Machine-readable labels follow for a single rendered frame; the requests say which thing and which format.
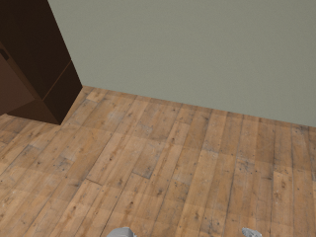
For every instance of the cupboard door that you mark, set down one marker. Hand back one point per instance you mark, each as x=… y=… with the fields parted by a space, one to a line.
x=13 y=92

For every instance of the right robot hand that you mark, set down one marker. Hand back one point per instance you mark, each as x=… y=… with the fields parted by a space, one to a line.
x=250 y=232

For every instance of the left robot thigh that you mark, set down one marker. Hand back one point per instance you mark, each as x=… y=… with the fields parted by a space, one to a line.
x=122 y=232

